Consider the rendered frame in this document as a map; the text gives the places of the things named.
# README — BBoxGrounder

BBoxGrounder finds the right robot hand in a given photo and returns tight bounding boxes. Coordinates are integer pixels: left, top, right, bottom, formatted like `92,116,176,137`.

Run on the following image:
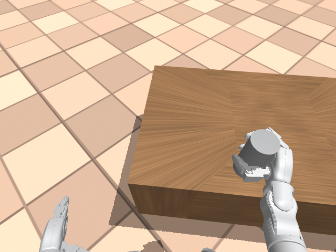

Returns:
232,127,293,184

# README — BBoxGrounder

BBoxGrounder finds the can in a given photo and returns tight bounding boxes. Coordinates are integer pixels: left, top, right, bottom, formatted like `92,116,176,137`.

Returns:
233,129,280,178

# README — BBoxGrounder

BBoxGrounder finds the left robot hand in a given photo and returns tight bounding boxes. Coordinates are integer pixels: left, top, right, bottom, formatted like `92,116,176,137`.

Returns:
39,196,90,252

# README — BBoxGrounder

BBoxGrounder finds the right robot arm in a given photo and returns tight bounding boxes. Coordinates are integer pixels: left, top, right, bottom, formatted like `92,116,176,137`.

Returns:
260,181,307,252

